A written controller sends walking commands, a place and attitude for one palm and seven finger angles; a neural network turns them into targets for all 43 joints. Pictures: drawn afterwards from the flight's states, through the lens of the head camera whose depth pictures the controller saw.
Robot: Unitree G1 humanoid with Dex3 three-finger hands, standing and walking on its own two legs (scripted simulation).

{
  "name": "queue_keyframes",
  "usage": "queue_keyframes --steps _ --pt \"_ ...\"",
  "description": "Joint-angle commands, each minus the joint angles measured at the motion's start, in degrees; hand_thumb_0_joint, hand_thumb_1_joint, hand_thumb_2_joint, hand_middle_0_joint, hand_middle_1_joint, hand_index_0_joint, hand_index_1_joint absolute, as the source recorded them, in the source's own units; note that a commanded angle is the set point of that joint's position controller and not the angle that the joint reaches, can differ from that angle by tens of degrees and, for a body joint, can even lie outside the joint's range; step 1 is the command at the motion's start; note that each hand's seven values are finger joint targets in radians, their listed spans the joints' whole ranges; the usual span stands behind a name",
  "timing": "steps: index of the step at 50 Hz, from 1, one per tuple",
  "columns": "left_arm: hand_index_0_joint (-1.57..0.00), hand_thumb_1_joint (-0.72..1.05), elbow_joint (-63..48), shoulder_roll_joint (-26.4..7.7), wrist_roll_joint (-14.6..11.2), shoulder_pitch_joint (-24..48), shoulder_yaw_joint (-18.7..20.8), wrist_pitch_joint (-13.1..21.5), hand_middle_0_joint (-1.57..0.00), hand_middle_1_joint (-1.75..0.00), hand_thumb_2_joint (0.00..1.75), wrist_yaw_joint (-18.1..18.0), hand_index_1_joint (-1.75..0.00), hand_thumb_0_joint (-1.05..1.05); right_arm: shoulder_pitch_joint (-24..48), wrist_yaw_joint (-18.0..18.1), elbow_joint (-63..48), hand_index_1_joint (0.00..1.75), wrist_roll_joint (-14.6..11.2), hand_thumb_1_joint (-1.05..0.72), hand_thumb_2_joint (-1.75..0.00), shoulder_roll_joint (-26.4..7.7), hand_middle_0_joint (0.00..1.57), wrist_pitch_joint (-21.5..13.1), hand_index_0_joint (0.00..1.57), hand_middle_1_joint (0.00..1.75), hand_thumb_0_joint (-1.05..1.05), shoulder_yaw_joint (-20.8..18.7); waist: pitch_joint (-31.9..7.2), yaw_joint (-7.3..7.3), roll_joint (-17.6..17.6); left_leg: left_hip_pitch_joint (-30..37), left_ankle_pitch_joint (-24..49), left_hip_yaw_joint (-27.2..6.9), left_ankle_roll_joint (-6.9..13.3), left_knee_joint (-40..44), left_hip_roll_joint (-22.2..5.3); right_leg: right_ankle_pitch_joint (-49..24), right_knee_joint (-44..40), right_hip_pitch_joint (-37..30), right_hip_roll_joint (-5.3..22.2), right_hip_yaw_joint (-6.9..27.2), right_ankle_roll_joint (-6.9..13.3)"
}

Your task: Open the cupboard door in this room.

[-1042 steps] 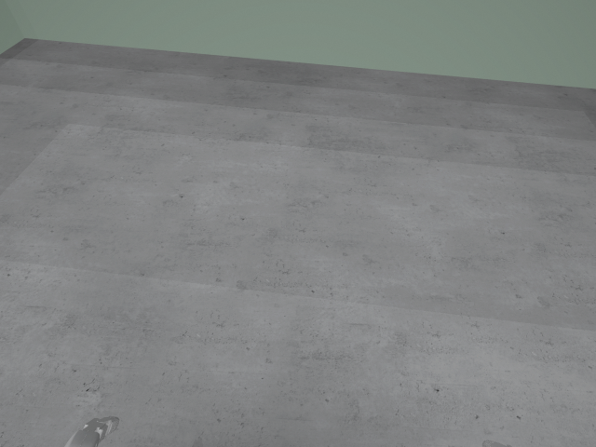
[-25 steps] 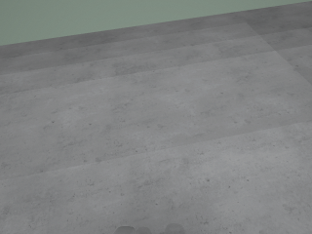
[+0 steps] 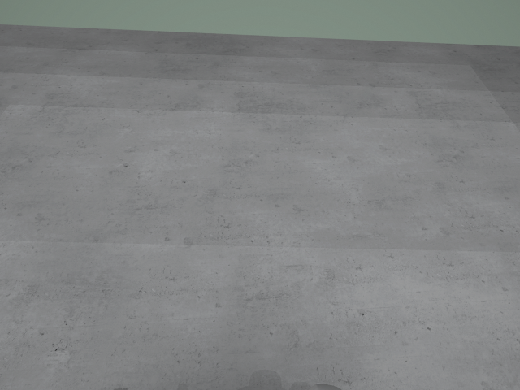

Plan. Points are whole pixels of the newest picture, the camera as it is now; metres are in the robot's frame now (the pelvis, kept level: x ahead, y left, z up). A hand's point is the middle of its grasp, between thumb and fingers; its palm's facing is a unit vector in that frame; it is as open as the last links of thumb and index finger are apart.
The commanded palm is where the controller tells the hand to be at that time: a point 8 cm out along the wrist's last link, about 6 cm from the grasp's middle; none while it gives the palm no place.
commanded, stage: turn or walk to find it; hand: left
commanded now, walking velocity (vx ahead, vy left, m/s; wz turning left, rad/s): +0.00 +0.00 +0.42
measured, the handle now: out of the picture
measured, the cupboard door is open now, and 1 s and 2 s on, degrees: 0 0 0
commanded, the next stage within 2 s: stand and wait in 0.52 s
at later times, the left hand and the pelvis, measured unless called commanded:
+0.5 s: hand out of the picture -0.01 +0.16 -0.16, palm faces +0.26 -0.93 -0.26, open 7.3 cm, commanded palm none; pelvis -0.02 -0.04 +0.00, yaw +14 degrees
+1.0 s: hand out of the picture -0.02 +0.22 -0.16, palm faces +0.45 -0.86 -0.26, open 7.4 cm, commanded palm none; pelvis -0.03 -0.01 +0.00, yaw +27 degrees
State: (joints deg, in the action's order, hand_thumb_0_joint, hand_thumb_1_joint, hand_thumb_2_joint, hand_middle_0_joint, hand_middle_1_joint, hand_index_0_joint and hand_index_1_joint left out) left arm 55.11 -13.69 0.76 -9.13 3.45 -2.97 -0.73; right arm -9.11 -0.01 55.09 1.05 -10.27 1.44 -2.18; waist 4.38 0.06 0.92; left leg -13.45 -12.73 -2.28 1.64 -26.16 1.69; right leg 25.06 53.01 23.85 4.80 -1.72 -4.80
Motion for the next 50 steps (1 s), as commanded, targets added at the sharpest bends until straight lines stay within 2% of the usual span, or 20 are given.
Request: queue_keyframes --steps 1,3,5,6,7,8,9,10,12,17,25,27,29,30,31,32,34,37,45,50 --pt "-0.20 0.90 -4.7 -2.9 -0.3 0.3 0.4 1.6 -0.20 -0.30 0.90 -0.3 -0.30 0.00 -2.5 0.9 -3.0 0.30 0.5 -0.90 -0.90 -12.5 0.20 -0.5 0.20 0.30 0.00 -3.7 -6.7 -1.32 -11.1 4.8 24.2 -15.7 8.2 4.4 -14.0 0.6 -9.6 -1.8 -2.1 -0.7 0.5" --pt "-0.20 0.90 -4.3 -3.3 -0.5 -1.9 0.5 1.9 -0.20 -0.30 0.90 -0.4 -0.30 0.00 -1.8 0.8 -3.1 0.30 0.4 -0.90 -0.90 -12.4 0.20 -0.4 0.20 0.30 0.00 -4.0 -7.3 -0.12 -11.4 2.3 23.9 -16.1 7.2 2.5 -12.6 -3.9 -16.6 -7.1 -3.2 -1.4 0.9" --pt "-0.20 0.90 -3.2 -4.5 -0.4 -6.0 0.9 2.8 -0.20 -0.30 0.90 -0.6 -0.30 0.00 -1.3 0.7 -3.5 0.30 -0.1 -0.90 -0.90 -10.9 0.20 -0.4 0.20 0.30 0.00 -3.9 -9.6 2.10 -6.5 -4.0 15.4 -14.2 3.5 -2.4 -8.9 -14.8 -30.7 -18.2 -1.4 -0.8 1.3" --pt "-0.20 0.90 -3.0 -8.4 0.4 -7.5 1.5 3.5 -0.20 -0.30 0.90 -1.0 -0.30 0.00 -2.5 0.3 -3.9 0.30 -0.7 -0.90 -0.90 -7.8 0.20 -0.5 0.20 0.30 0.00 -3.5 -11.1 2.49 3.8 -12.8 2.2 -8.8 0.0 -10.2 -3.9 -16.9 -35.0 -26.9 8.7 8.1 3.8" --pt "-0.20 0.90 -3.3 -12.5 0.8 -8.1 2.4 3.7 -0.20 -0.30 0.90 -1.2 -0.30 0.00 -1.4 0.3 -5.6 0.30 -0.4 -0.90 -0.90 -5.7 0.20 -0.5 0.20 0.30 0.00 -3.1 -8.7 3.38 16.7 -20.9 -19.7 -1.0 -3.3 -22.4 2.9 -26.5 -35.7 -26.8 21.1 20.5 10.5" --pt "-0.20 0.90 -4.1 -12.0 0.4 -7.4 2.1 3.2 -0.20 -0.30 0.90 -1.3 -0.30 0.00 -0.6 0.4 -5.6 0.30 -0.2 -0.90 -0.90 -8.5 0.20 0.3 0.20 0.30 0.00 -3.9 -7.1 3.26 10.5 -18.3 -21.3 -3.0 -3.0 -32.1 0.5 -28.8 -35.7 -18.6 23.9 18.1 14.1" --pt "-0.20 0.90 -4.7 -9.2 0.2 -3.6 2.2 3.6 -0.20 -0.30 0.90 -1.6 -0.30 0.00 -2.2 0.4 -3.7 0.30 0.3 -0.90 -0.90 -8.5 0.20 1.3 0.20 0.30 0.00 -4.2 -5.1 1.29 11.9 -18.2 -18.2 -5.2 -3.0 -37.8 -0.9 -22.7 -37.4 -14.1 20.5 15.5 13.6" --pt "-0.20 0.90 -5.6 -8.2 0.1 -0.4 1.8 3.4 -0.20 -0.30 0.90 -1.5 -0.30 0.00 -3.5 0.1 -2.4 0.30 0.3 -0.90 -0.90 -8.2 0.20 1.8 0.20 0.30 0.00 -4.4 -3.1 -0.18 9.0 -18.4 -14.8 -4.1 -3.4 -42.1 -1.1 -18.3 -37.5 -12.5 17.4 12.2 12.4" --pt "-0.20 0.90 -6.2 -5.7 0.0 1.0 0.8 3.7 -0.20 -0.30 0.90 -1.1 -0.30 0.00 -5.2 -0.6 -1.0 0.30 0.4 -0.90 -0.90 -7.5 0.20 1.9 0.20 0.30 0.00 -4.1 -2.3 -1.25 6.9 -19.0 -9.5 -2.2 -4.2 -44.6 -1.9 -21.8 -35.8 -13.3 12.8 5.0 10.2" --pt "-0.20 0.90 -4.8 -6.1 0.3 -3.2 1.2 4.0 -0.20 -0.30 0.90 -1.3 -0.30 0.00 -3.9 -0.6 -0.8 0.30 0.2 -0.90 -0.90 -7.1 0.20 2.0 0.20 0.30 0.00 -3.7 -2.8 0.22 8.8 -18.8 -8.1 -0.3 -5.9 -41.6 -3.6 -25.1 -35.2 -16.4 14.0 1.6 11.1" --pt "-0.20 0.90 -2.0 -9.7 1.1 -8.7 2.4 3.3 -0.20 -0.30 0.90 -1.0 -0.30 0.00 2.5 -0.5 -2.7 0.30 -0.6 -0.90 -0.90 -5.4 0.20 0.6 0.20 0.30 0.00 -2.0 -5.5 3.75 10.9 -11.1 -14.2 6.1 -5.1 -18.1 -2.9 -39.5 -29.0 -21.7 15.9 -0.9 12.9" --pt "-0.20 0.90 -1.6 -10.1 1.0 -7.8 2.4 3.2 -0.20 -0.30 0.90 -0.9 -0.30 0.00 0.5 -0.3 -2.2 0.30 -0.7 -0.90 -0.90 -5.6 0.20 0.2 0.20 0.30 0.00 -1.7 -7.2 2.36 10.9 -6.7 -10.6 7.0 -4.5 -11.4 -2.5 -40.0 -26.6 -21.0 15.6 -1.7 11.7" --pt "-0.20 0.90 -1.8 -9.4 0.3 -5.5 2.4 2.7 -0.20 -0.30 0.90 -0.9 -0.30 0.00 -3.5 -0.4 -1.3 0.30 -0.5 -0.90 -0.90 -7.2 0.20 -0.4 0.20 0.30 0.00 -2.1 -8.4 -0.50 6.7 4.0 2.2 6.9 -3.7 1.5 -3.2 -32.2 -20.3 -14.9 13.8 -5.9 7.4" --pt "-0.20 0.90 -2.7 -7.1 -0.1 -6.0 2.1 2.3 -0.20 -0.30 0.90 -0.7 -0.30 0.00 -5.7 -0.3 -1.2 0.30 -0.2 -0.90 -0.90 -11.5 0.20 -1.1 0.20 0.30 0.00 -3.0 -10.6 -1.91 -4.1 12.1 12.5 -3.2 -0.9 5.3 -10.7 -19.4 -11.2 -6.2 9.2 -8.8 4.0" --pt "-0.20 0.90 -4.7 -3.2 -0.3 -4.4 0.7 1.9 -0.20 -0.30 0.90 -0.5 -0.30 0.00 -8.2 0.0 -1.1 0.30 0.0 -0.90 -0.90 -16.9 0.20 -1.1 0.20 0.30 0.00 -4.4 -9.3 -3.32 -18.9 15.7 32.8 -19.1 5.6 6.7 -23.4 10.6 -0.5 7.1 2.4 -8.6 0.5" --pt "-0.20 0.90 -5.3 -4.1 0.1 -1.7 0.6 1.3 -0.20 -0.30 0.90 -0.8 -0.30 0.00 -9.6 0.3 -0.2 0.30 0.0 -0.90 -0.90 -17.8 0.20 -0.5 0.20 0.30 0.00 -4.5 -9.0 -4.24 -14.6 12.1 34.6 -17.2 9.3 5.9 -25.8 13.2 5.5 5.6 2.4 -3.3 1.3" --pt "-0.20 0.90 -4.0 -4.2 0.2 0.2 1.0 0.7 -0.20 -0.30 0.90 -0.6 -0.30 0.00 -4.9 1.3 -0.9 0.30 0.3 -0.90 -0.90 -14.6 0.20 -0.7 0.20 0.30 0.00 -3.6 -5.0 -2.76 -15.4 7.9 27.7 -14.9 8.8 7.0 -20.6 7.1 9.7 7.7 2.9 -0.5 1.0" --pt "-0.20 0.90 -2.7 -4.9 0.1 -1.3 1.2 1.2 -0.20 -0.30 0.90 0.2 -0.30 0.00 -1.3 1.4 -2.4 0.30 0.1 -0.90 -0.90 -12.6 0.20 -1.1 0.20 0.30 0.00 -2.7 -5.2 -0.75 -10.6 8.8 30.7 -9.4 7.1 5.3 -15.3 0.1 10.8 7.4 1.5 -0.2 0.5" --pt "-0.20 0.90 -5.1 -4.3 0.0 2.4 0.8 1.2 -0.20 -0.30 0.90 -0.2 -0.30 0.00 -4.3 1.0 -2.9 0.30 0.2 -0.90 -0.90 -12.8 0.20 -1.0 0.20 0.30 0.00 -3.7 -6.3 -2.12 -9.3 9.7 27.6 -13.9 8.3 5.3 -14.9 0.1 3.3 6.5 0.0 0.8 -0.7" --pt "-0.20 0.90 -6.3 -3.6 -0.5 1.9 0.5 1.8 -0.20 -0.30 0.90 -0.3 -0.30 0.00 -2.8 0.8 -3.9 0.30 0.6 -0.90 -0.90 -13.4 0.20 -0.4 0.20 0.30 0.00 -4.3 -7.6 -1.38 -11.5 5.4 28.3 -17.3 7.8 2.5 -13.2 0.4 -11.1 -2.3 -2.6 -0.2 0.2"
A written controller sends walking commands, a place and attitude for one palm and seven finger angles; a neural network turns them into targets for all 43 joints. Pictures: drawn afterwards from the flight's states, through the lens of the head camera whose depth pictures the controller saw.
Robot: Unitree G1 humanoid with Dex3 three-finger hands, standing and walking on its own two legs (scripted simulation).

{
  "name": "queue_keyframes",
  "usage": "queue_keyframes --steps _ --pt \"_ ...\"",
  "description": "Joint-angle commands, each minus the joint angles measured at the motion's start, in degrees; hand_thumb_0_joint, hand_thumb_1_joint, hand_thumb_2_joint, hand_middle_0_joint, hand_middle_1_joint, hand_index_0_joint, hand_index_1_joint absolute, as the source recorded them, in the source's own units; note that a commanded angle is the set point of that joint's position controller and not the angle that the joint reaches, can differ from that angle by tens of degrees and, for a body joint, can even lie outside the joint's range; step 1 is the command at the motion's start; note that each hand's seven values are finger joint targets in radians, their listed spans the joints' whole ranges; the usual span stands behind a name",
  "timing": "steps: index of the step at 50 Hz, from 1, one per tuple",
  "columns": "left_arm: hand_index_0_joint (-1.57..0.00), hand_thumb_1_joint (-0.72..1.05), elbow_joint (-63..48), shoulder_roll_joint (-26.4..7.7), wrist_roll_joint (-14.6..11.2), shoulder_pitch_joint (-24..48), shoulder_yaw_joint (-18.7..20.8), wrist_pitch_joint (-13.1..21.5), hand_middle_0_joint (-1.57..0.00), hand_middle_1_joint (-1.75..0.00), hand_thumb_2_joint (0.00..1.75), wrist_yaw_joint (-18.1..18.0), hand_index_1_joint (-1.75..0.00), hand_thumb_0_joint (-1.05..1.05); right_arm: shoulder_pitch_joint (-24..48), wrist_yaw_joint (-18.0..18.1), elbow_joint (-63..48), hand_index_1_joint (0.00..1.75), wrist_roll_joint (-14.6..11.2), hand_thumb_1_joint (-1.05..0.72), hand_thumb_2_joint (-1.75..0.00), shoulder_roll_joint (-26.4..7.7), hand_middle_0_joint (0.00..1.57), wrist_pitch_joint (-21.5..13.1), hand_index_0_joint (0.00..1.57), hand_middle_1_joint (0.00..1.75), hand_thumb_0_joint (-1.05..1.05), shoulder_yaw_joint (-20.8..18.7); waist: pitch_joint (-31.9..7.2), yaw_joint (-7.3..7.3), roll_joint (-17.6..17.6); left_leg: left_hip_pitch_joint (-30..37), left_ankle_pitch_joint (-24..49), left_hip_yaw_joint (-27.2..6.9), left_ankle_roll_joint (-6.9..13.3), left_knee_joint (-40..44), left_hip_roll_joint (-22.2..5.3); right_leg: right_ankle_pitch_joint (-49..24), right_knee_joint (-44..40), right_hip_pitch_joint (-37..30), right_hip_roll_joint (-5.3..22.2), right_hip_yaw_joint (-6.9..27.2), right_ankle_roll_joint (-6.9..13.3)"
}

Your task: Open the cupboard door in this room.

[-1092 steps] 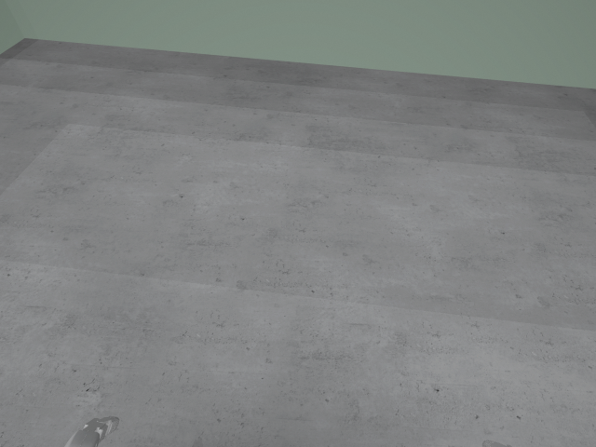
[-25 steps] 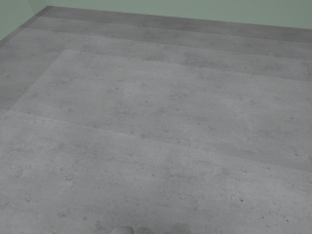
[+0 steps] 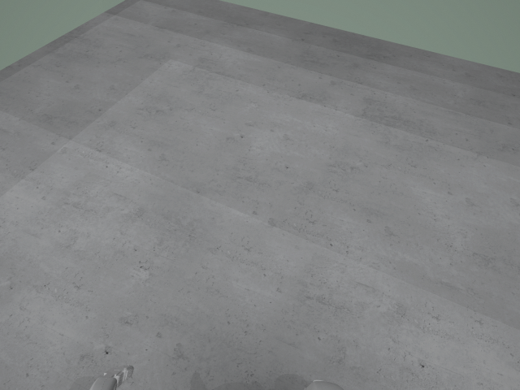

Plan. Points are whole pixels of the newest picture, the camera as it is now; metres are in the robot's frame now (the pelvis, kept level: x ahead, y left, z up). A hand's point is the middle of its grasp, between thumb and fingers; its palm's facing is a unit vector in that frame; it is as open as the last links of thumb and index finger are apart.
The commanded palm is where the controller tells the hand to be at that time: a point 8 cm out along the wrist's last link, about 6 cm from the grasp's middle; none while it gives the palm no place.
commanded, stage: turn or walk to find it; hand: left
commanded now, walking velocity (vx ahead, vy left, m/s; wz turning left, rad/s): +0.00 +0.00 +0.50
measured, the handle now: out of the picture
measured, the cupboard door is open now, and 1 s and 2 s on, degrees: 0 0 0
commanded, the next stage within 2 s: none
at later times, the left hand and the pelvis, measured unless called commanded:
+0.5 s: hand out of the picture -0.03 +0.16 -0.16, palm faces +0.31 -0.91 -0.27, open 7.3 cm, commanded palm none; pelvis -0.02 -0.04 +0.00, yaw +17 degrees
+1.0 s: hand out of the picture -0.04 +0.21 -0.16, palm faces +0.51 -0.82 -0.26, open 7.4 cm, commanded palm none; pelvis -0.04 -0.03 +0.00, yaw +30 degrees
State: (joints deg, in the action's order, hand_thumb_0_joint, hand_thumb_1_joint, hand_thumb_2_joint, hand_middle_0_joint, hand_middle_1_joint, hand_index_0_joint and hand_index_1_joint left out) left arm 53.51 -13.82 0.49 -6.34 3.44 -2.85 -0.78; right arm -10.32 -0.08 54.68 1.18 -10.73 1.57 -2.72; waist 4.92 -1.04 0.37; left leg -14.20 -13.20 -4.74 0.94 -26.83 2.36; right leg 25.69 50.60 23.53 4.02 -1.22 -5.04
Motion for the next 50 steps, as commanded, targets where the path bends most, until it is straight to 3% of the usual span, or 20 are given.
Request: queue_keyframes --steps 1,3,4,5,6,8,9,11,17,24,27,29,30,31,32,34,37,39,46,50 --pt "-0.20 0.90 -4.5 -3.7 -0.3 -2.1 0.6 1.9 -0.20 -0.30 0.90 -0.3 -0.30 0.00 -1.2 0.8 -3.6 0.30 0.4 -0.90 -0.90 -12.8 0.20 -0.4 0.20 0.30 0.00 -3.8 -8.9 0.25 -10.9 5.3 29.2 -15.1 7.9 2.0 -12.9 -2.8 -12.6 -4.6 -2.6 -1.2 0.7" --pt "-0.20 0.90 -3.5 -5.0 -0.3 -6.4 0.9 2.6 -0.20 -0.30 0.90 -0.4 -0.30 0.00 0.0 0.7 -4.0 0.30 -0.1 -0.90 -0.90 -11.9 0.20 -0.3 0.20 0.30 0.00 -3.9 -9.7 2.74 -8.1 -1.2 22.0 -14.2 4.9 -1.8 -10.1 -13.9 -25.3 -15.1 -2.2 -1.6 1.1" --pt "-0.20 0.90 -3.1 -7.5 0.1 -8.7 1.4 3.3 -0.20 -0.30 0.90 -0.7 -0.30 0.00 -0.6 0.4 -4.3 0.30 -0.6 -0.90 -0.90 -9.8 0.20 -0.4 0.20 0.30 0.00 -3.6 -11.2 3.59 -1.4 -8.5 10.3 -11.2 1.8 -6.2 -6.5 -17.8 -31.0 -24.0 3.9 3.2 2.3" --pt "-0.20 0.90 -3.0 -12.5 1.0 -9.9 2.5 3.7 -0.20 -0.30 0.90 -1.2 -0.30 0.00 -1.1 0.1 -5.5 0.30 -0.8 -0.90 -0.90 -6.0 0.20 -0.6 0.20 0.30 0.00 -3.0 -11.8 4.19 14.5 -19.0 -12.5 -1.1 -2.4 -18.5 1.5 -24.7 -32.4 -29.9 18.9 17.4 8.1" --pt "-0.20 0.90 -3.7 -13.3 0.7 -9.9 2.4 3.4 -0.20 -0.30 0.90 -1.3 -0.30 0.00 0.5 0.4 -6.3 0.30 -0.4 -0.90 -0.90 -8.3 0.20 -0.1 0.20 0.30 0.00 -3.6 -9.7 4.69 13.6 -18.8 -22.5 -0.4 -2.7 -30.1 1.1 -29.8 -32.9 -21.8 25.2 20.8 13.9" --pt "-0.20 0.90 -5.2 -9.1 0.4 -2.9 2.2 3.2 -0.20 -0.30 0.90 -1.7 -0.30 0.00 -1.4 0.0 -4.0 0.30 0.0 -0.90 -0.90 -8.7 0.20 1.3 0.20 0.30 0.00 -4.2 -4.8 1.45 10.3 -17.9 -16.4 -2.2 -2.5 -41.3 -1.8 -18.3 -35.2 -12.6 20.6 14.6 13.9" --pt "-0.20 0.90 -5.9 -8.0 0.4 -0.8 1.6 3.2 -0.20 -0.30 0.90 -1.5 -0.30 0.00 -2.3 -0.3 -2.8 0.30 0.2 -0.90 -0.90 -8.2 0.20 1.6 0.20 0.30 0.00 -4.0 -3.0 0.32 7.3 -17.9 -13.2 -0.9 -3.0 -43.8 -2.6 -18.0 -34.2 -11.9 17.5 10.4 12.7" --pt "-0.20 0.90 -6.3 -6.1 0.4 -0.3 1.0 3.6 -0.20 -0.30 0.90 -1.1 -0.30 0.00 -4.4 -0.9 -1.7 0.30 0.3 -0.90 -0.90 -7.2 0.20 1.9 0.20 0.30 0.00 -3.7 -2.7 -0.60 7.7 -17.9 -8.4 0.8 -3.9 -45.1 -2.9 -20.6 -33.2 -11.9 13.9 3.3 10.4" --pt "-0.20 0.90 -4.3 -7.1 0.7 -6.6 1.4 3.7 -0.20 -0.30 0.90 -1.2 -0.30 0.00 -0.9 -1.0 -2.2 0.30 0.1 -0.90 -0.90 -7.2 0.20 2.1 0.20 0.30 0.00 -3.1 -3.2 1.96 9.6 -18.3 -8.5 3.1 -5.6 -38.9 -4.5 -24.4 -32.8 -17.1 15.6 0.0 11.4" --pt "-0.20 0.90 -2.3 -9.9 1.4 -9.8 2.4 3.2 -0.20 -0.30 0.90 -1.0 -0.30 0.00 3.9 -0.9 -3.7 0.30 -0.6 -0.90 -0.90 -5.8 0.20 1.0 0.20 0.30 0.00 -1.8 -5.6 4.08 11.3 -11.5 -13.8 7.9 -4.8 -21.0 -4.9 -33.4 -28.6 -19.8 18.2 -2.6 13.1" --pt "-0.20 0.90 -1.7 -10.8 1.2 -9.7 2.7 2.8 -0.20 -0.30 0.90 -0.7 -0.30 0.00 2.4 -0.7 -3.7 0.30 -0.7 -0.90 -0.90 -6.0 0.20 0.3 0.20 0.30 0.00 -1.6 -7.8 3.22 11.2 -5.8 -10.2 10.3 -3.9 -11.5 -3.7 -35.2 -24.5 -19.6 18.0 -4.5 11.7" --pt "-0.20 0.90 -1.6 -10.0 0.5 -8.2 2.8 2.4 -0.20 -0.30 0.90 -0.6 -0.30 0.00 -1.9 -0.8 -2.8 0.30 -0.6 -0.90 -0.90 -7.9 0.20 -0.5 0.20 0.30 0.00 -2.1 -10.1 0.25 5.8 5.0 2.6 9.4 -2.9 2.4 -4.3 -29.7 -16.0 -14.4 16.0 -8.8 7.4" --pt "-0.20 0.90 -2.6 -7.6 0.1 -9.1 2.3 2.0 -0.20 -0.30 0.90 -0.4 -0.30 0.00 -4.3 -0.7 -2.5 0.30 -0.3 -0.90 -0.90 -12.7 0.20 -1.2 0.20 0.30 0.00 -3.1 -12.2 -1.12 -6.3 14.2 13.9 -2.7 0.8 6.4 -12.9 -16.4 -5.7 -4.0 10.6 -11.2 3.6" --pt "-0.20 0.90 -4.7 -3.8 0.1 -6.9 0.9 1.7 -0.20 -0.30 0.90 -0.2 -0.30 0.00 -6.5 -0.2 -2.2 0.30 -0.2 -0.90 -0.90 -18.0 0.20 -1.1 0.20 0.30 0.00 -4.4 -10.6 -2.65 -19.5 17.7 35.1 -17.2 7.3 7.1 -25.2 12.7 4.9 9.8 4.0 -9.3 0.2" --pt "-0.20 0.90 -5.3 -5.0 0.5 -3.9 0.8 1.0 -0.20 -0.30 0.90 -0.5 -0.30 0.00 -8.5 0.0 -1.1 0.30 -0.2 -0.90 -0.90 -18.2 0.20 -0.5 0.20 0.30 0.00 -4.3 -10.2 -3.55 -14.0 14.7 36.0 -14.3 10.6 6.0 -27.2 12.7 10.3 8.7 4.2 -4.5 1.2" --pt "-0.20 0.90 -4.0 -4.6 0.5 -2.1 1.2 0.7 -0.20 -0.30 0.90 -0.4 -0.30 0.00 -4.0 1.2 -1.9 0.30 0.1 -0.90 -0.90 -14.9 0.20 -0.7 0.20 0.30 0.00 -3.4 -6.7 -2.11 -15.2 10.9 31.9 -11.7 9.8 6.2 -21.5 6.6 13.6 10.5 4.3 -1.6 0.8" --pt "-0.20 0.90 -2.4 -5.4 0.3 -4.0 1.3 0.9 -0.20 -0.30 0.90 0.3 -0.30 0.00 0.6 1.2 -3.5 0.30 0.0 -0.90 -0.90 -12.7 0.20 -1.1 0.20 0.30 0.00 -2.4 -5.5 0.39 -10.0 8.6 30.5 -6.6 7.9 5.8 -16.2 -0.6 14.1 8.3 2.9 -0.9 0.4" --pt "-0.20 0.90 -2.0 -5.3 0.3 -4.8 1.2 1.0 -0.20 -0.30 0.90 0.4 -0.30 0.00 0.4 1.1 -3.7 0.30 -0.2 -0.90 -0.90 -12.9 0.20 -1.3 0.20 0.30 0.00 -2.5 -6.7 0.68 -8.7 8.6 27.9 -6.0 7.6 6.4 -15.3 -2.5 13.3 7.3 2.4 -0.6 0.0" --pt "-0.20 0.90 -4.8 -4.2 0.1 -0.2 0.7 1.1 -0.20 -0.30 0.90 -0.1 -0.30 0.00 -1.9 0.7 -3.7 0.30 0.3 -0.90 -0.90 -13.1 0.20 -0.6 0.20 0.30 0.00 -3.5 -5.6 -1.03 -10.0 5.9 20.6 -12.2 8.8 6.5 -15.1 -0.1 1.0 3.6 0.3 -0.3 -0.2" --pt "-0.20 0.90 -4.7 -3.9 -0.3 -3.5 0.7 1.6 -0.20 -0.30 0.90 -0.2 -0.30 0.00 0.0 0.6 -4.6 0.30 0.4 -0.90 -0.90 -13.1 0.20 -0.2 0.20 0.30 0.00 -3.8 -6.9 0.71 -11.2 0.8 21.0 -15.3 8.0 3.7 -13.4 -2.7 -12.3 -6.2 -2.2 -1.3 0.8"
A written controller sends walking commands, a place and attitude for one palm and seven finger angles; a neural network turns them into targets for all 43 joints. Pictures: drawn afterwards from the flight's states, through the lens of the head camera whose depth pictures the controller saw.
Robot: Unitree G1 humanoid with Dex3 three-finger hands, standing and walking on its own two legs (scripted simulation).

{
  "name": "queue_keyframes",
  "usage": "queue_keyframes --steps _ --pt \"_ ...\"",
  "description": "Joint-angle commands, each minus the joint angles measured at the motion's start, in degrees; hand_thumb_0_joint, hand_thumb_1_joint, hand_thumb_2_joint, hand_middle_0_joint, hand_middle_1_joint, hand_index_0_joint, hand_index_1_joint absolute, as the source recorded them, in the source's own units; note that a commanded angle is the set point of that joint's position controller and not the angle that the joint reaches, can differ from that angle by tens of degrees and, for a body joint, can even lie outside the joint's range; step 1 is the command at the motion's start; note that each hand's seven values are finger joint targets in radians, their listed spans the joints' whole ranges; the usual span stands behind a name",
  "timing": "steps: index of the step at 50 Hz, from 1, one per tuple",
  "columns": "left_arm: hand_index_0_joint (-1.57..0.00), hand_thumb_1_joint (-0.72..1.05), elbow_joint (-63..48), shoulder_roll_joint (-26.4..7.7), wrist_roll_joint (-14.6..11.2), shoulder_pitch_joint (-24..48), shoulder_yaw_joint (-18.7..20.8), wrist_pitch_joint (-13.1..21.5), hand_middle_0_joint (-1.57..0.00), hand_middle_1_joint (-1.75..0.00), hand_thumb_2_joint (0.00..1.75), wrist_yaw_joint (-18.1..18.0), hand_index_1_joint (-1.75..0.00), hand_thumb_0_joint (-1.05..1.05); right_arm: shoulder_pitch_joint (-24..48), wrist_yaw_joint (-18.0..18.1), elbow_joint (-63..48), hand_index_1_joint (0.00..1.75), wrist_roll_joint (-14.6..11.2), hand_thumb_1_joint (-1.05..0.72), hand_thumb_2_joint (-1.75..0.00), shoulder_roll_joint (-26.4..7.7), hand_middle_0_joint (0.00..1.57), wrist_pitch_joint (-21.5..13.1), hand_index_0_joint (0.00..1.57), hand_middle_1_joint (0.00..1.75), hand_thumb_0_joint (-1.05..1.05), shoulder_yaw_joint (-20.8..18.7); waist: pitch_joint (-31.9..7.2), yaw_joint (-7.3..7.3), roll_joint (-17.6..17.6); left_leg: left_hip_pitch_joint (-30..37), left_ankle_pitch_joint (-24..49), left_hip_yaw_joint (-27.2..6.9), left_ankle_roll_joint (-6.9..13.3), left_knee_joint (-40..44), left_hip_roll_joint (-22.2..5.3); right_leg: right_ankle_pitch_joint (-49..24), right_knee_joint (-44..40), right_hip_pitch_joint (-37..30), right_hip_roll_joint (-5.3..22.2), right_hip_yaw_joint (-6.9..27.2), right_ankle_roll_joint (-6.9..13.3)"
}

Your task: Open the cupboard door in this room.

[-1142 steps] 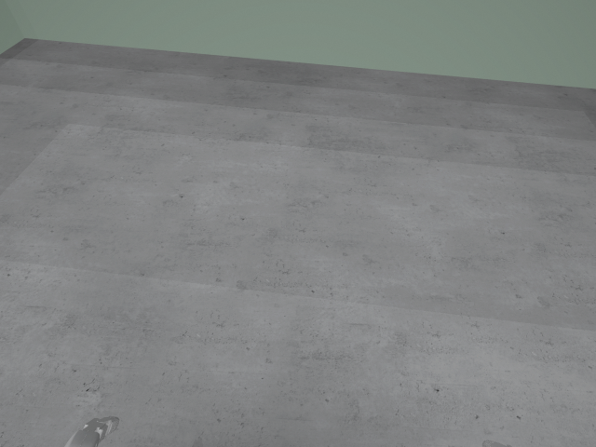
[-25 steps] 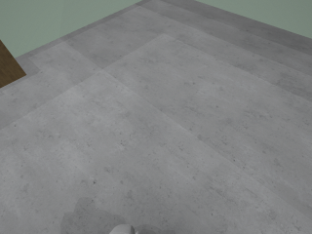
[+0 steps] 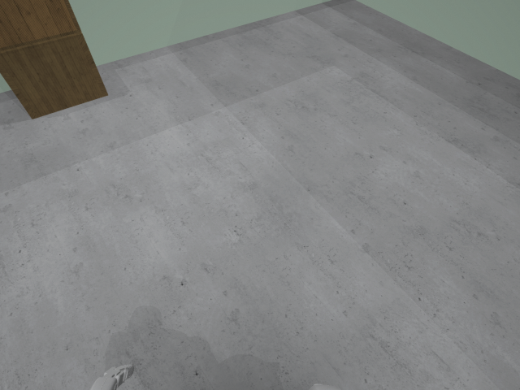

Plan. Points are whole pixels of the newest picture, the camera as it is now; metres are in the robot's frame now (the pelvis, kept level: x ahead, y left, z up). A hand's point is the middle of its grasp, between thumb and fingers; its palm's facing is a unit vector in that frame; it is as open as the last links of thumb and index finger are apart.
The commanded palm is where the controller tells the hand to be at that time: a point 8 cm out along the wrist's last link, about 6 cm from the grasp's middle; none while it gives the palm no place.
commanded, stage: turn or walk to find it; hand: left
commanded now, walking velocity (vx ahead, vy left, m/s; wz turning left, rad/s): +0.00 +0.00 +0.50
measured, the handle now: out of the picture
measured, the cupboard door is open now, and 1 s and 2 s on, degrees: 0 0 0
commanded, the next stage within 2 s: none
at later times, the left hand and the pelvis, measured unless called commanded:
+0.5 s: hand out of the picture -0.05 +0.17 -0.15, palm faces +0.36 -0.90 -0.25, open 7.3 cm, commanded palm none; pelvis -0.01 -0.02 +0.01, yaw +19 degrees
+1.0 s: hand out of the picture +0.08 +0.31 -0.16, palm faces +0.48 -0.86 -0.17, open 7.4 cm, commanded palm none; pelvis +0.09 +0.11 +0.00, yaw +29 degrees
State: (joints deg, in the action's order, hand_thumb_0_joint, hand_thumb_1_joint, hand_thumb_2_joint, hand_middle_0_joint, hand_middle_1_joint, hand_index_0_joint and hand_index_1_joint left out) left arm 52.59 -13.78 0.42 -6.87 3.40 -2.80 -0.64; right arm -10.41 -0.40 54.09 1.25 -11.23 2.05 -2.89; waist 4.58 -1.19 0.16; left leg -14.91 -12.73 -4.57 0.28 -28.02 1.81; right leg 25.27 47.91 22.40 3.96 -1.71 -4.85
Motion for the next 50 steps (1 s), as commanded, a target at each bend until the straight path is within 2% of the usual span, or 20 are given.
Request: queue_keyframes --steps 1,2,3,4,5,7,8,11,18,23,27,30,31,32,33,34,36,39,45,50 --pt "-0.20 0.90 -3.3 -4.1 -0.3 -4.7 0.9 2.0 -0.20 -0.30 0.90 -0.3 -0.30 0.00 0.4 0.9 -4.2 0.30 0.2 -0.90 -0.90 -12.3 0.20 -0.6 0.20 0.30 0.00 -3.8 -7.3 1.82 -10.0 -0.3 19.7 -15.3 7.6 2.9 -11.4 -6.7 -15.3 -9.2 -2.6 -1.4 0.8" --pt "-0.20 0.90 -2.8 -5.0 -0.2 -7.5 1.2 2.5 -0.20 -0.30 0.90 -0.5 -0.30 0.00 0.9 0.8 -4.5 0.30 -0.2 -0.90 -0.90 -11.6 0.20 -0.6 0.20 0.30 0.00 -3.8 -9.2 3.29 -7.4 -2.9 15.9 -14.1 5.6 -0.2 -9.4 -13.0 -23.5 -15.2 -1.6 -1.3 0.9" --pt "-0.20 0.90 -2.5 -8.6 0.4 -9.4 1.8 3.2 -0.20 -0.30 0.90 -0.8 -0.30 0.00 0.1 0.5 -4.8 0.30 -0.7 -0.90 -0.90 -9.0 0.20 -0.7 0.20 0.30 0.00 -3.6 -10.5 4.00 1.1 -10.7 5.0 -10.2 2.1 -6.7 -5.0 -14.6 -29.7 -23.9 6.1 5.6 2.7" --pt "-0.20 0.90 -2.7 -13.3 1.2 -10.4 2.7 3.5 -0.20 -0.30 0.90 -1.3 -0.30 0.00 0.1 0.3 -6.2 0.30 -0.7 -0.90 -0.90 -5.3 0.20 -0.8 0.20 0.30 0.00 -2.9 -9.7 4.68 17.2 -20.4 -18.0 -0.1 -2.1 -20.2 3.1 -21.9 -31.2 -27.0 20.9 20.1 8.7" --pt "-0.20 0.90 -3.4 -13.2 0.7 -9.7 2.5 3.2 -0.20 -0.30 0.90 -1.4 -0.30 0.00 1.4 0.5 -6.4 0.30 -0.3 -0.90 -0.90 -8.3 0.20 -0.3 0.20 0.30 0.00 -3.6 -7.8 4.70 12.9 -18.8 -22.2 -1.4 -1.9 -31.0 1.0 -24.6 -31.5 -18.0 25.1 20.8 13.4" --pt "-0.20 0.90 -5.1 -9.3 0.4 -2.0 2.1 3.2 -0.20 -0.30 0.90 -1.5 -0.30 0.00 -1.2 0.0 -3.4 0.30 0.0 -0.90 -0.90 -8.4 0.20 1.2 0.20 0.30 0.00 -4.2 -2.9 1.14 9.9 -17.0 -15.0 -2.2 -1.9 -41.6 -1.2 -10.0 -34.2 -8.5 19.5 14.5 12.4" --pt "-0.20 0.90 -5.9 -7.9 0.4 0.2 1.6 2.9 -0.20 -0.30 0.90 -1.5 -0.30 0.00 -2.4 -0.4 -2.6 0.30 0.2 -0.90 -0.90 -8.0 0.20 1.4 0.20 0.30 0.00 -4.2 -1.4 -0.29 7.9 -17.1 -12.4 -1.2 -2.2 -43.0 -2.1 -10.6 -33.3 -7.7 17.1 10.5 10.8" --pt "-0.20 0.90 -5.6 -6.2 0.5 -1.0 1.1 3.5 -0.20 -0.30 0.90 -1.2 -0.30 0.00 -4.8 -0.8 -1.2 0.30 0.2 -0.90 -0.90 -6.8 0.20 1.7 0.20 0.30 0.00 -3.7 -1.9 -0.32 10.0 -17.4 -6.7 1.3 -3.7 -44.8 -2.4 -15.5 -31.9 -9.9 13.4 1.9 9.1" --pt "-0.20 0.90 -0.7 -7.7 0.9 -11.7 1.9 5.0 -0.20 -0.30 0.90 -1.0 -0.30 0.00 2.7 -1.8 -2.9 0.30 0.6 -0.90 -0.90 -6.5 0.20 0.8 0.20 0.30 0.00 -3.0 -2.9 4.67 8.5 -22.2 -7.5 4.3 -4.7 -34.5 -6.2 -1.9 -36.7 -21.5 18.0 3.8 10.3" --pt "-0.20 0.90 2.3 -8.5 1.6 -14.7 2.3 5.7 -0.20 -0.30 0.90 -0.5 -0.30 0.00 7.3 -2.4 -4.0 0.30 0.2 -0.90 -0.90 -4.9 0.20 -0.5 0.20 0.30 0.00 -2.1 -2.1 5.94 9.1 -18.7 -11.2 7.7 -3.4 -21.2 -7.5 -1.2 -37.2 -22.4 20.3 0.6 11.1" --pt "-0.20 0.90 3.3 -10.0 1.8 -13.5 2.8 5.7 -0.20 -0.30 0.90 0.0 -0.30 0.00 6.0 -2.7 -4.4 0.30 -0.2 -0.90 -0.90 -3.9 0.20 -1.4 0.20 0.30 0.00 -1.5 -2.6 4.61 10.0 -10.3 -12.0 11.2 -1.8 -11.0 -6.4 -2.5 -34.9 -18.6 20.7 -4.4 10.3" --pt "-0.20 0.90 3.8 -10.0 1.2 -11.2 2.5 5.2 -0.20 -0.30 0.90 0.5 -0.30 0.00 -2.3 -2.3 -2.2 0.30 0.1 -0.90 -0.90 -6.2 0.20 -2.5 0.20 0.30 0.00 -2.0 -5.0 -0.58 3.6 9.3 -5.4 14.5 -1.1 1.0 -4.0 0.3 -24.5 -7.4 17.3 -11.3 6.5" --pt "-0.20 0.90 3.0 -8.1 0.8 -10.0 2.2 5.1 -0.20 -0.30 0.90 1.1 -0.30 0.00 -8.5 -1.6 -0.4 0.30 0.3 -0.90 -0.90 -10.8 0.20 -3.0 0.20 0.30 0.00 -3.2 -7.9 -4.25 -7.4 19.7 -11.1 5.4 1.3 6.2 -8.6 0.2 -10.6 1.2 12.5 -14.5 3.7" --pt "-0.20 0.90 0.0 -4.1 0.5 -7.5 1.2 4.9 -0.20 -0.30 0.90 1.9 -0.30 0.00 -14.4 -1.0 1.0 0.30 0.7 -0.90 -0.90 -17.0 0.20 -3.5 0.20 0.30 0.00 -4.9 -6.1 -7.12 -22.9 24.9 -18.5 -19.0 6.3 14.5 -22.8 10.0 8.2 18.0 4.2 -14.3 0.3" --pt "-0.20 0.90 -2.1 -4.4 1.0 -1.7 0.5 4.6 -0.20 -0.30 0.90 1.8 -0.30 0.00 -17.2 -0.2 2.5 0.30 0.0 -0.90 -0.90 -18.6 0.20 -3.1 0.20 0.30 0.00 -4.8 -3.5 -8.04 -16.2 22.0 -19.9 -21.5 9.4 17.8 -26.7 8.4 13.3 22.5 5.1 -6.1 1.4" --pt "-0.20 0.90 -1.7 -4.4 1.3 -1.1 0.8 4.7 -0.20 -0.30 0.90 1.6 -0.30 0.00 -14.6 0.1 2.7 0.30 -0.1 -0.90 -0.90 -16.6 0.20 -3.3 0.20 0.30 0.00 -4.0 -1.3 -6.38 -13.9 17.3 -20.1 -20.2 9.8 18.5 -25.5 5.8 15.9 21.9 6.5 -3.5 2.1" --pt "-0.20 0.90 0.8 -4.2 1.3 -2.7 1.1 4.5 -0.20 -0.30 0.90 1.9 -0.30 0.00 -8.0 0.6 0.8 0.30 -0.1 -0.90 -0.90 -12.0 0.20 -4.0 0.20 0.30 0.00 -2.5 3.1 -2.73 -10.9 9.7 -14.1 -14.0 8.0 18.8 -21.1 -2.9 18.6 19.5 7.1 -1.2 2.1" --pt "-0.20 0.90 4.2 -3.0 1.5 -8.9 0.7 4.3 -0.20 -0.30 0.90 2.4 -0.30 0.00 -6.3 0.7 1.0 0.30 -0.5 -0.90 -0.90 -8.7 0.20 -5.7 0.20 0.30 0.00 -1.3 0.9 0.86 -7.5 10.2 3.7 -3.4 5.6 17.7 -15.1 -11.8 18.2 15.2 5.8 -2.3 1.0" --pt "-0.20 0.90 2.2 -2.2 1.2 -4.0 0.3 3.9 -0.20 -0.30 0.90 2.1 -0.30 0.00 -11.9 1.2 4.4 0.30 -1.0 -0.90 -0.90 -6.5 0.20 -6.7 0.20 0.30 0.00 -1.2 1.8 0.83 -5.5 14.9 19.7 -1.7 8.1 17.4 -14.6 -16.2 15.6 20.3 5.1 -2.5 -0.2" --pt "-0.20 0.90 -1.4 -1.0 0.7 5.7 -0.4 4.6 -0.20 -0.30 0.90 2.3 -0.30 0.00 -16.9 2.1 7.3 0.30 -0.5 -0.90 -0.90 -5.5 0.20 -7.1 0.20 0.30 0.00 -1.2 3.0 -1.58 -5.4 20.3 26.5 -3.1 9.7 15.7 -16.0 -16.4 4.3 22.6 4.8 -2.5 0.9"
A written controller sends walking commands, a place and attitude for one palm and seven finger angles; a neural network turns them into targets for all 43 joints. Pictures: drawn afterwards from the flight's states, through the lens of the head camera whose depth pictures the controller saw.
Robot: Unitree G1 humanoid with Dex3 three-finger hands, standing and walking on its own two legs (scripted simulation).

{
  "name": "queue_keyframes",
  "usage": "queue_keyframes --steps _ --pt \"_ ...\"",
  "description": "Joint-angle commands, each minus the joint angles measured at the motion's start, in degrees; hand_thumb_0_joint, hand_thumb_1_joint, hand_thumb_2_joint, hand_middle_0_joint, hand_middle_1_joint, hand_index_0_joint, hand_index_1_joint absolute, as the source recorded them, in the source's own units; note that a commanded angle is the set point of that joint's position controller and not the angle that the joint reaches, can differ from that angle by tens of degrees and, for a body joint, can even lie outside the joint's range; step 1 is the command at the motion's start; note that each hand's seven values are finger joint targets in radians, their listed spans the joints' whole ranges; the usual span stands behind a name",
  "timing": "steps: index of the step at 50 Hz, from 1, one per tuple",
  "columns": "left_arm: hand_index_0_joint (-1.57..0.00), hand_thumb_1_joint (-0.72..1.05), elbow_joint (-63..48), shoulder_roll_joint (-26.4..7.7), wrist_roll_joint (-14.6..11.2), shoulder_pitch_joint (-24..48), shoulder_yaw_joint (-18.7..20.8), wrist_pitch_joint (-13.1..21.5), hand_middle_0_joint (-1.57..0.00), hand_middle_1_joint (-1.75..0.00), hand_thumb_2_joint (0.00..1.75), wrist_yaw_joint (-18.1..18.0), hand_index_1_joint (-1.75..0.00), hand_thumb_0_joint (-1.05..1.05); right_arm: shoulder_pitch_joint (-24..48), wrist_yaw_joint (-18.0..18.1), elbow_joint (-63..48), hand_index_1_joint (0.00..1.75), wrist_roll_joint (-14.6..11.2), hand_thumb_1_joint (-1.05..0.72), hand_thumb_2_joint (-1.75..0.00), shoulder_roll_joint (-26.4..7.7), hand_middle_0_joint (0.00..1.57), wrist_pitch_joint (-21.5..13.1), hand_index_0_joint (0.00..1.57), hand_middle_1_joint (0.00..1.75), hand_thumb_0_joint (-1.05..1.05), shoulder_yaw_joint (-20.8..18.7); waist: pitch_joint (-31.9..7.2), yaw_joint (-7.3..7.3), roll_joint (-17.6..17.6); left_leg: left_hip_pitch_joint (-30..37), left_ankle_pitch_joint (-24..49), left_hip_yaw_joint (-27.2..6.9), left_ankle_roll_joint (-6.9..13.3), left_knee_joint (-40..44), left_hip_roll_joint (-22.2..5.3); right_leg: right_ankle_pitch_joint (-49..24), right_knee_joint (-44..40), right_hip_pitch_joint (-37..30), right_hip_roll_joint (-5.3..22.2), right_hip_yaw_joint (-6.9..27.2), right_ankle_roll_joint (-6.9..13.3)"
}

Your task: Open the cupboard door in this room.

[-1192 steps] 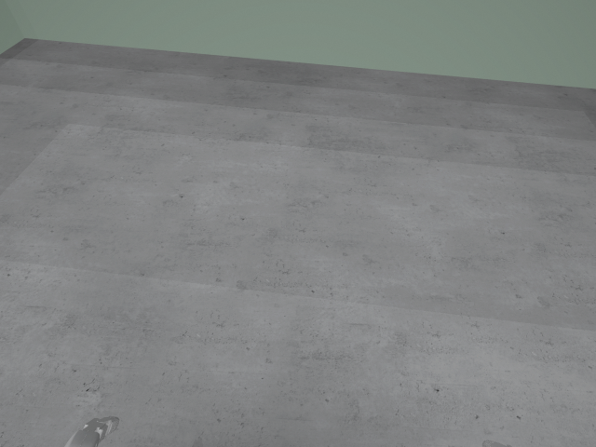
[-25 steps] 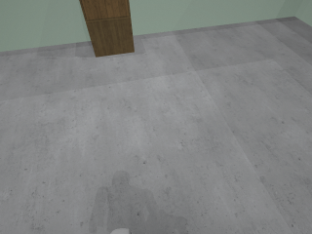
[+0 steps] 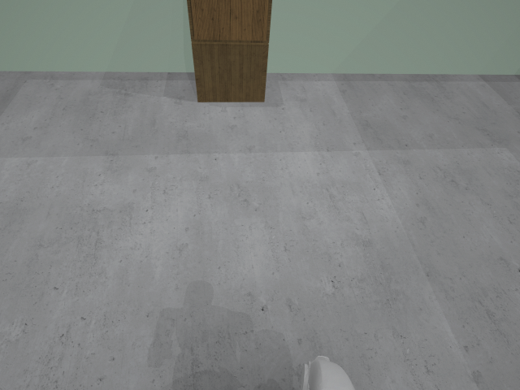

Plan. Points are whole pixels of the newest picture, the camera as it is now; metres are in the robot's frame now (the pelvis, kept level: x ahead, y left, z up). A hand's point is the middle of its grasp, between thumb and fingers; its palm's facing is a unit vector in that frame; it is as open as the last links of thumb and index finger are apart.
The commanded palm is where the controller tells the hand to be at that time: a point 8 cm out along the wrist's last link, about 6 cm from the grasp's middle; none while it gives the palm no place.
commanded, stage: turn or walk to find it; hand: left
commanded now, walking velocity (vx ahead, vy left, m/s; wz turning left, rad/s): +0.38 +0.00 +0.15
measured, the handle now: out of the picture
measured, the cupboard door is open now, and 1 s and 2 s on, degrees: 0 0 0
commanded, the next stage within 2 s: stand and wait in 1.78 s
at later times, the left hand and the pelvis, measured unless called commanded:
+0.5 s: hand (187, 362) +0.20 +0.13 -0.17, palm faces +0.14 -0.96 -0.23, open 7.2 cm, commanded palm none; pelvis +0.23 -0.06 +0.00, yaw +5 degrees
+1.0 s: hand (170, 243) +0.45 +0.22 -0.17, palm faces +0.14 -0.97 -0.18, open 7.3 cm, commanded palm none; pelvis +0.43 +0.03 +0.00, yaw +4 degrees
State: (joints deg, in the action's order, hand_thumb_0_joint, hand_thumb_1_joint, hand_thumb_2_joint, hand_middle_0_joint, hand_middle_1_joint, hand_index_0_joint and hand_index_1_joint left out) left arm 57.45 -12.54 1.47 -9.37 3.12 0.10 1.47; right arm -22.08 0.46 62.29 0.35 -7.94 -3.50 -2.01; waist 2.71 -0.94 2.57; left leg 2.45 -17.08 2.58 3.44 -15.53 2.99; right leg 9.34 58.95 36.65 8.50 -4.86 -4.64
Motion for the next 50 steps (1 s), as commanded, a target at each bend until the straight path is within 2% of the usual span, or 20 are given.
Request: queue_keyframes --steps 1,3,5,7,8,9,10,11,13,16,21,32,33,35,36,37,38,42,45,50 --pt "-0.20 0.90 -6.9 -1.9 -0.5 9.8 -0.3 1.9 -0.20 -0.30 0.90 0.3 -0.30 0.00 -5.8 1.3 -0.5 0.30 0.6 -0.90 -0.90 -8.9 0.20 -1.6 0.20 0.30 0.00 -2.2 4.8 -2.18 -8.4 3.8 32.5 -10.1 6.5 2.4 -17.2 -0.2 -10.5 7.4 -0.1 0.6 1.3" --pt "-0.20 0.90 -7.5 -1.3 -0.7 11.9 -0.5 2.4 -0.20 -0.30 0.90 0.3 -0.30 0.00 -7.0 1.4 0.6 0.30 0.8 -0.90 -0.90 -8.6 0.20 -1.5 0.20 0.30 0.00 -2.1 5.5 -2.85 -9.3 3.4 35.9 -9.8 6.1 1.3 -16.7 0.4 -16.0 3.6 -1.6 -0.8 2.5" --pt "-0.20 0.90 -6.9 -1.5 -0.8 8.8 -0.3 2.7 -0.20 -0.30 0.90 0.2 -0.30 0.00 -5.7 1.5 1.0 0.30 0.7 -0.90 -0.90 -9.7 0.20 -1.4 0.20 0.30 0.00 -2.2 3.5 -0.72 -9.9 1.0 44.2 -8.1 5.4 -2.0 -16.6 1.5 -21.3 -6.2 -3.5 -2.0 4.3" --pt "-0.20 0.90 -3.4 -3.2 -0.6 -2.9 0.3 3.4 -0.20 -0.30 0.90 -0.1 -0.30 0.00 -4.9 1.5 1.3 0.30 0.4 -0.90 -0.90 -11.1 0.20 -1.3 0.20 0.30 0.00 -2.5 -2.2 4.39 -7.5 -0.4 51.8 -7.0 3.6 -13.9 -14.7 -0.7 -26.1 -20.5 -6.4 -3.3 5.6" --pt "-0.20 0.90 -0.5 -5.6 -0.2 -12.2 1.0 3.9 -0.20 -0.30 0.90 -0.5 -0.30 0.00 -4.4 1.1 1.1 0.30 0.2 -0.90 -0.90 -11.1 0.20 -1.3 0.20 0.30 0.00 -2.8 -6.7 8.32 -3.4 -7.0 46.6 -5.8 2.0 -24.6 -12.4 -4.3 -28.5 -34.3 -5.9 -2.2 6.5" --pt "-0.20 0.90 2.2 -10.6 0.7 -20.6 2.5 4.5 -0.20 -0.30 0.90 -1.3 -0.30 0.00 -6.2 0.4 0.3 0.30 -0.3 -0.90 -0.90 -8.7 0.20 -1.3 0.20 0.30 0.00 -2.5 -13.6 10.97 6.7 -20.9 24.0 -1.7 -0.2 -42.2 -5.9 -7.6 -29.9 -50.0 7.2 12.0 10.2" --pt "-0.20 0.90 3.9 -14.9 -0.2 -23.3 3.1 4.2 -0.20 -0.30 0.90 -1.7 -0.30 0.00 -9.1 0.6 -0.7 0.30 -0.5 -0.90 -0.90 -6.0 0.20 -1.2 0.20 0.30 0.00 -1.9 -17.5 8.30 14.2 -31.7 -13.9 -3.6 -1.5 -59.2 1.2 -13.6 -36.6 -53.6 20.1 33.9 15.3" --pt "-0.20 0.90 2.6 -13.3 -1.0 -17.9 3.2 4.0 -0.20 -0.30 0.90 -1.8 -0.30 0.00 -7.3 0.6 -0.4 0.30 -0.7 -0.90 -0.90 -6.8 0.20 -0.6 0.20 0.30 0.00 -2.1 -11.8 7.19 7.0 -32.1 -12.4 -7.4 -0.2 -65.4 -3.0 0.7 -41.7 -45.3 20.4 33.1 17.0" --pt "-0.20 0.90 0.8 -7.6 -1.1 -8.6 1.8 4.2 -0.20 -0.30 0.90 -1.9 -0.30 0.00 -0.6 -0.3 -1.1 0.30 0.0 -0.90 -0.90 -4.9 0.20 0.0 0.20 0.30 0.00 -2.2 -0.9 4.36 -0.3 -35.2 -2.8 -7.2 -0.1 -65.0 -7.6 13.4 -46.1 -30.7 15.9 25.8 12.9" --pt "-0.20 0.90 1.0 -2.1 -0.6 -5.3 0.1 4.8 -0.20 -0.30 0.90 -1.9 -0.30 0.00 -1.3 -0.8 -0.7 0.30 1.1 -0.90 -0.90 -2.1 0.20 2.1 0.20 0.30 0.00 -1.7 2.2 0.32 2.2 -31.2 3.1 -5.4 -1.9 -59.3 -9.4 9.5 -48.1 -18.3 9.9 12.4 10.1" --pt "-0.20 0.90 2.6 -2.2 -0.3 -7.8 0.5 5.5 -0.20 -0.30 0.90 -1.9 -0.30 0.00 1.8 -1.4 -2.6 0.30 1.6 -0.90 -0.90 -2.8 0.20 3.3 0.20 0.30 0.00 -2.1 2.3 -0.76 4.2 -35.3 8.1 -2.6 -5.0 -50.2 -10.9 6.2 -50.5 -19.3 7.2 5.6 10.7" --pt "-0.20 0.90 7.0 -3.9 -0.2 -18.0 0.1 5.0 -0.20 -0.30 0.90 -2.3 -0.30 0.00 20.8 -2.4 -8.8 0.30 1.1 -0.90 -0.90 -3.1 0.20 0.9 0.20 0.30 0.00 -0.9 2.4 5.05 3.8 -32.6 4.9 3.6 -4.1 -20.7 -8.5 -15.0 -44.6 -36.8 9.2 3.4 12.2" --pt "-0.20 0.90 7.2 -4.2 -0.2 -17.9 0.2 4.8 -0.20 -0.30 0.90 -2.3 -0.30 0.00 19.8 -2.3 -8.7 0.30 1.1 -0.90 -0.90 -3.7 0.20 0.6 0.20 0.30 0.00 -1.1 1.8 4.41 3.7 -29.3 4.2 4.0 -3.6 -18.5 -8.1 -16.8 -42.3 -36.8 9.6 3.3 12.0" --pt "-0.20 0.90 6.9 -4.5 -0.5 -15.8 0.3 4.6 -0.20 -0.30 0.90 -2.4 -0.30 0.00 10.6 -1.6 -5.7 0.30 1.5 -0.90 -0.90 -5.9 0.20 -0.1 0.20 0.30 0.00 -1.8 -3.1 -0.60 1.1 -13.3 7.2 6.2 -2.7 -11.8 -5.2 -23.7 -29.5 -32.4 6.5 -1.3 9.7" --pt "-0.20 0.90 6.3 -3.1 -0.8 -15.9 0.1 4.6 -0.20 -0.30 0.90 -2.2 -0.30 0.00 2.2 -1.1 -3.5 0.30 1.7 -0.90 -0.90 -10.1 0.20 -0.5 0.20 0.30 0.00 -2.8 -9.4 -4.08 -5.8 2.9 10.2 -0.3 -0.6 -10.0 -10.6 -17.3 -16.5 -23.2 3.1 -3.7 7.2" --pt "-0.20 0.90 5.0 -0.1 -1.3 -17.2 -0.6 4.7 -0.20 -0.30 0.90 -1.6 -0.30 0.00 -5.6 -0.4 -1.4 0.30 1.9 -0.90 -0.90 -16.4 0.20 -0.7 0.20 0.30 0.00 -4.5 -15.0 -6.02 -19.3 16.9 16.9 -20.3 5.2 -8.4 -25.4 13.8 0.2 -6.8 -4.7 -6.1 4.5" --pt "-0.20 0.90 3.1 -1.2 -0.9 -13.3 -0.8 4.8 -0.20 -0.30 0.90 -1.8 -0.30 0.00 -8.3 0.0 -0.5 0.30 1.0 -0.90 -0.90 -18.0 0.20 0.0 0.20 0.30 0.00 -4.6 -14.3 -6.82 -17.0 16.8 21.6 -24.2 8.8 -5.5 -29.7 24.2 9.5 -0.9 -4.8 -0.5 4.9" --pt "-0.20 0.90 3.8 0.7 0.0 -8.4 0.1 3.1 -0.20 -0.30 0.90 -1.1 -0.30 0.00 4.1 0.3 -2.8 0.30 1.0 -0.90 -0.90 -8.5 0.20 -0.6 0.20 0.30 0.00 -2.3 1.8 -1.21 -9.0 -8.7 9.1 -12.4 5.1 3.1 -23.5 12.3 10.8 -2.5 1.0 3.2 4.4" --pt "-0.20 0.90 3.9 2.7 0.3 -10.6 0.2 1.7 -0.20 -0.30 0.90 -0.9 -0.30 0.00 3.8 0.5 -2.3 0.30 0.8 -0.90 -0.90 -6.4 0.20 -1.4 0.20 0.30 0.00 -1.9 1.3 1.29 -7.8 -11.6 9.3 -5.9 3.8 5.3 -20.3 6.2 9.2 -3.8 0.8 2.4 3.4" --pt "-0.20 0.90 -0.1 1.4 0.3 -4.3 1.0 0.6 -0.20 -0.30 0.90 -0.2 -0.30 0.00 2.0 0.7 -2.7 0.30 0.7 -0.90 -0.90 -6.3 0.20 -1.9 0.20 0.30 0.00 -2.2 3.4 1.61 -8.5 -8.6 14.2 -2.9 5.2 7.0 -19.6 -0.9 5.2 3.6 1.7 2.9 1.9"
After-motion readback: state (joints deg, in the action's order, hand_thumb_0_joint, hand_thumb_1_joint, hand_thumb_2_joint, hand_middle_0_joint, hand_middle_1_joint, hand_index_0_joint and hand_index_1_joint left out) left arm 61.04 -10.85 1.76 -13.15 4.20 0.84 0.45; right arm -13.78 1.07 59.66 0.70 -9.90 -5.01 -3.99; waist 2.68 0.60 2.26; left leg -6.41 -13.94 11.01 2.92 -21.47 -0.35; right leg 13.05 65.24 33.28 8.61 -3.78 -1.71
